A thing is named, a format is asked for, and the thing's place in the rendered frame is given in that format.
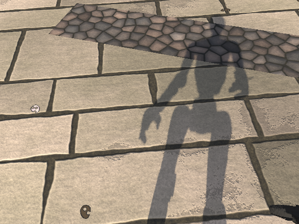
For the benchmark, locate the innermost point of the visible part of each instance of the robot right hand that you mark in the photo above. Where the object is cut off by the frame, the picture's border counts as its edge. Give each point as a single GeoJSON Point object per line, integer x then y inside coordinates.
{"type": "Point", "coordinates": [287, 212]}

